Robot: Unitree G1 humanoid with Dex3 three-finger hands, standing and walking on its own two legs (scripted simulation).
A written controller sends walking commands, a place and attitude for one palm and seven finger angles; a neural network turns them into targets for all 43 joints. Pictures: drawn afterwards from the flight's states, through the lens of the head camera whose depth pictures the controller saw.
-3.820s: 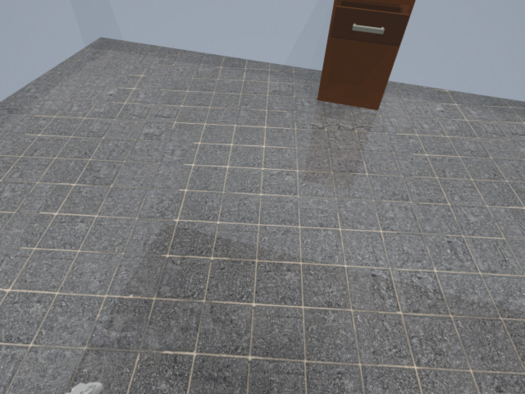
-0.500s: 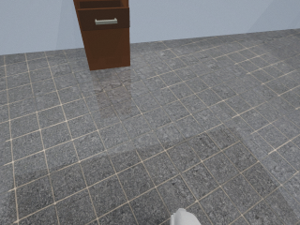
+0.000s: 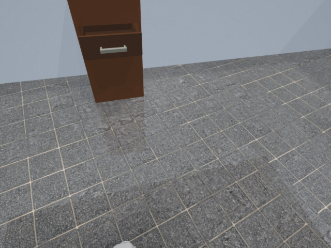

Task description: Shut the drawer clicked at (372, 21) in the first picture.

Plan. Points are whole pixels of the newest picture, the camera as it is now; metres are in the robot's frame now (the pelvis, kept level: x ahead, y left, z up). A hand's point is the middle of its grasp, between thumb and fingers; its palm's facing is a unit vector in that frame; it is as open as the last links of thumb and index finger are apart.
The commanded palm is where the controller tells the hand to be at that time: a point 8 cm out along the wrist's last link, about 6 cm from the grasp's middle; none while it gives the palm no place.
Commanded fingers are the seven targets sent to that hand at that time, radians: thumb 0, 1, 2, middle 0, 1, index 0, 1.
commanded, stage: walk to a spot facing it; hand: left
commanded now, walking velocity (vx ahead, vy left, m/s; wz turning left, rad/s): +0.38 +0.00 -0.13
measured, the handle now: (113, 48) +1.26 +0.41 -0.17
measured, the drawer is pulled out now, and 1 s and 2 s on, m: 0.15 0.15 0.15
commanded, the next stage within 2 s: turn to face it in 1.14 s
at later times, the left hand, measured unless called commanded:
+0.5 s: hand (124, 180) +0.35 +0.16 -0.16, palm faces -0.14 -0.97 -0.19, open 7.4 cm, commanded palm none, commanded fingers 0.00 0.90 0.90 -0.20 -0.30 -0.20 -0.30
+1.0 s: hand (126, 161) +0.44 +0.17 -0.19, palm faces -0.01 -0.99 -0.14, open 7.4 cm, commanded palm none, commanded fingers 0.00 0.90 0.90 -0.20 -0.30 -0.20 -0.30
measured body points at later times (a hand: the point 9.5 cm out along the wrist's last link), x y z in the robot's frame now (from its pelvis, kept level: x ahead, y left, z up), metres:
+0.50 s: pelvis +0.24 -0.01 +0.00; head +0.27 -0.03 +0.44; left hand +0.36 +0.21 -0.15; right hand +0.11 -0.18 -0.16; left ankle +0.12 +0.13 -0.73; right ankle +0.33 -0.13 -0.73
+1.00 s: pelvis +0.48 +0.00 -0.01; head +0.49 +0.02 +0.44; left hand +0.45 +0.22 -0.17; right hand +0.58 -0.25 -0.13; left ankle +0.55 +0.09 -0.73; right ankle +0.34 -0.12 -0.68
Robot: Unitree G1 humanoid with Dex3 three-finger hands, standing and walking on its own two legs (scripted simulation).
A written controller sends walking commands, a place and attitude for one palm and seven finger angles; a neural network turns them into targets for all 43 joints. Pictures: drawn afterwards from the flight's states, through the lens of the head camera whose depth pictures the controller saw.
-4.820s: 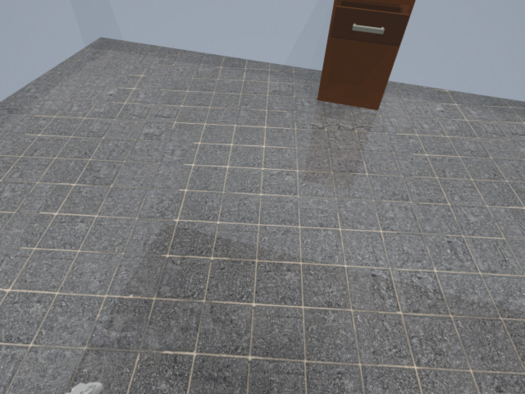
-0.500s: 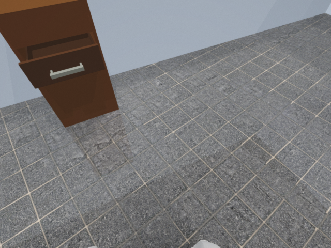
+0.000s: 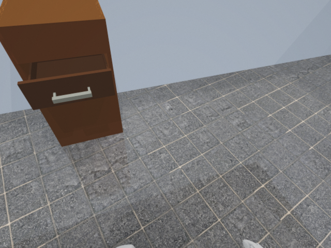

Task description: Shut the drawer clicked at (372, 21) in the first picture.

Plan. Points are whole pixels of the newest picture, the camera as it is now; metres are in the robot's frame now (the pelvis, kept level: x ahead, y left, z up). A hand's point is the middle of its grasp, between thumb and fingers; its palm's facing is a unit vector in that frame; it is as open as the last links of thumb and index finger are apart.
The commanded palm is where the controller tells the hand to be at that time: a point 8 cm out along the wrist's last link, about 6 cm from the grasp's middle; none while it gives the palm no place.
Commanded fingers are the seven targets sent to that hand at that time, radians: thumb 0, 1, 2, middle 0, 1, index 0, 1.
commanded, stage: walk to a spot facing it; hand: left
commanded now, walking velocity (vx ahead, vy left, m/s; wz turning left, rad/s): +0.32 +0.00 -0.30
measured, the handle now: (72, 94) +0.74 +0.49 -0.17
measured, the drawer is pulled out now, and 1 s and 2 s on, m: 0.15 0.15 0.15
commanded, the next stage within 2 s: turn to face it in 0.14 s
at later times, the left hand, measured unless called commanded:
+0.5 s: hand (134, 188) +0.31 +0.12 -0.15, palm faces -0.04 -0.98 -0.21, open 7.4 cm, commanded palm none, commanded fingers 0.00 0.90 0.90 -0.20 -0.30 -0.20 -0.30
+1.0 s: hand (98, 202) +0.26 +0.22 -0.15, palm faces +0.29 -0.92 -0.27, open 7.4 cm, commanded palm none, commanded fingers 0.00 0.90 0.90 -0.20 -0.30 -0.20 -0.30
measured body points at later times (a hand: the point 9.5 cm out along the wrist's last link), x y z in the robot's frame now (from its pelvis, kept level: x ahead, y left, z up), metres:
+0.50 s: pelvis +0.19 -0.05 +0.00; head +0.22 -0.06 +0.45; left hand +0.32 +0.17 -0.13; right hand +0.12 -0.26 -0.16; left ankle +0.11 +0.08 -0.65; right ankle +0.25 -0.15 -0.72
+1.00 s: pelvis +0.23 -0.02 +0.02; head +0.26 +0.00 +0.47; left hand +0.24 +0.27 -0.13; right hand +0.37 -0.25 -0.12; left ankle +0.25 +0.08 -0.72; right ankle +0.26 -0.17 -0.66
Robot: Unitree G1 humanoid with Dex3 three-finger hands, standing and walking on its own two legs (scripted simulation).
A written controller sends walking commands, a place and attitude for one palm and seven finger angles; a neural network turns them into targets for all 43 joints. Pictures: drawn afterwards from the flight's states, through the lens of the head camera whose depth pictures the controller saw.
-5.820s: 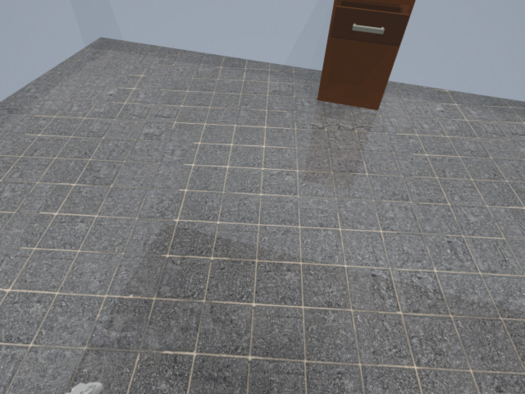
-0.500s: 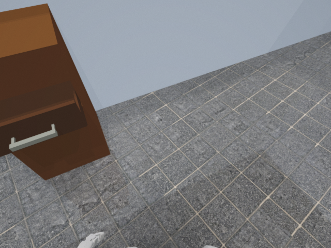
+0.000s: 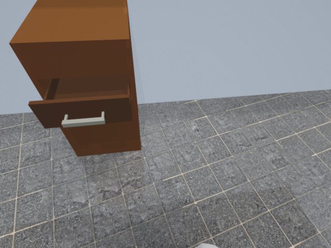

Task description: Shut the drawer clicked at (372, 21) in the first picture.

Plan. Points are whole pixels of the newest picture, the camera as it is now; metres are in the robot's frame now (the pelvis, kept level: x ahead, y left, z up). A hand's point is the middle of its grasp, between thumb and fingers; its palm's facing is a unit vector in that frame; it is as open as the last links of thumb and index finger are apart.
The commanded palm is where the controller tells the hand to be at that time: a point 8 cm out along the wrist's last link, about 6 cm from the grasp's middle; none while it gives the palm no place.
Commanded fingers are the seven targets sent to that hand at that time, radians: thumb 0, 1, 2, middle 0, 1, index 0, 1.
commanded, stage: turn to face it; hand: left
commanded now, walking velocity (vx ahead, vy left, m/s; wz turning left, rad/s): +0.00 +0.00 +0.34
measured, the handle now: (84, 118) +0.61 +0.37 -0.19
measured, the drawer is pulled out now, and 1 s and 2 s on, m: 0.15 0.15 0.15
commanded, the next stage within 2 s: take the last steps up to it in 0.22 s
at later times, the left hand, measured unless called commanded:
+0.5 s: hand out of the picture -0.04 +0.13 -0.16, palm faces +0.28 -0.93 -0.23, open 7.3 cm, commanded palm none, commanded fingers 0.00 0.90 0.90 -0.20 -0.30 -0.20 -0.30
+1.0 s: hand out of the picture +0.10 +0.21 -0.17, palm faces +0.23 -0.95 -0.21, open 7.4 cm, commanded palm none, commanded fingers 0.00 0.90 0.90 -0.20 -0.30 -0.20 -0.30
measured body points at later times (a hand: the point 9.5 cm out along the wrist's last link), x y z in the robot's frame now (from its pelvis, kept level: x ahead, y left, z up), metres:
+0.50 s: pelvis -0.02 -0.05 +0.01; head +0.01 -0.07 +0.45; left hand -0.05 +0.18 -0.14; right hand +0.11 -0.28 -0.15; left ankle -0.08 +0.09 -0.69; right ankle +0.01 -0.15 -0.74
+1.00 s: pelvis +0.08 +0.00 -0.01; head +0.10 +0.00 +0.44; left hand +0.09 +0.26 -0.15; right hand +0.05 -0.23 -0.16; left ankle -0.07 +0.09 -0.74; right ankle +0.20 -0.09 -0.72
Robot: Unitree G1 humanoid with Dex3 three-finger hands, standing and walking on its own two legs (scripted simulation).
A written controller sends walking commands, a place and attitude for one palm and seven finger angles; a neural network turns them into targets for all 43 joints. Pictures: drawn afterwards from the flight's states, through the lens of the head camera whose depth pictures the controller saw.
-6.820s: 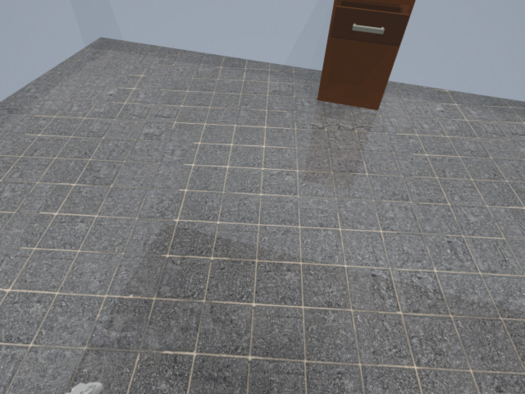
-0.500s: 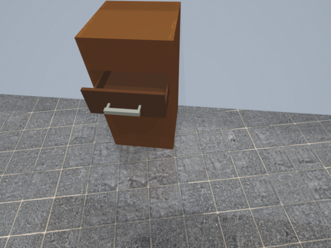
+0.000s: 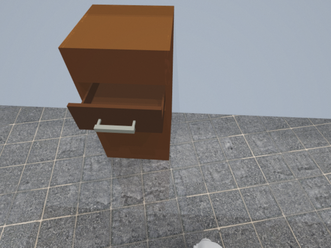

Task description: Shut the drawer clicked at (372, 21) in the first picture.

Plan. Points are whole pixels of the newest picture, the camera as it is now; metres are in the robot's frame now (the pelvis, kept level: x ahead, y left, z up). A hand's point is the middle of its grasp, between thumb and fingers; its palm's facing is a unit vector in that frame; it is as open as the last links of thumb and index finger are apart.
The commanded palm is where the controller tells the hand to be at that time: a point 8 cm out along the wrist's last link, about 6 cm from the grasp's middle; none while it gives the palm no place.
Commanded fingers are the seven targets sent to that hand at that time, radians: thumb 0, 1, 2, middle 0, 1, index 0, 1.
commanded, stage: take the last steps up to it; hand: left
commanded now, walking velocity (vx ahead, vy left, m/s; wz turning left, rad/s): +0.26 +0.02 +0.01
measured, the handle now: (115, 125) +0.60 +0.24 -0.18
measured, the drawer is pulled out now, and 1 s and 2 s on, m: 0.15 0.15 0.15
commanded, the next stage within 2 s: come to a stop and stand still in 0.30 s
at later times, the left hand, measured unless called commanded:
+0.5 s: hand out of the picture +0.15 +0.20 -0.19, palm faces +0.10 -0.98 -0.17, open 7.3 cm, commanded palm none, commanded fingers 0.00 0.90 0.90 -0.20 -0.30 -0.20 -0.30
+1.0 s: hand (114, 222) +0.22 +0.16 -0.15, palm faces +0.01 -0.96 -0.28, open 7.4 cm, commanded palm none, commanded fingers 0.00 0.90 0.90 -0.20 -0.30 -0.20 -0.30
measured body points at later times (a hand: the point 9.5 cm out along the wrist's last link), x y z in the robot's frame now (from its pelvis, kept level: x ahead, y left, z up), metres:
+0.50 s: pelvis +0.16 +0.02 +0.00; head +0.17 +0.04 +0.45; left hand +0.14 +0.25 -0.17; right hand +0.25 -0.21 -0.14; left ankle +0.21 +0.12 -0.73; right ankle +0.11 -0.11 -0.72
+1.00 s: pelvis +0.16 -0.03 +0.00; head +0.18 -0.07 +0.45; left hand +0.22 +0.21 -0.13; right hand +0.21 -0.28 -0.17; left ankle +0.17 +0.11 -0.70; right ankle +0.17 -0.15 -0.73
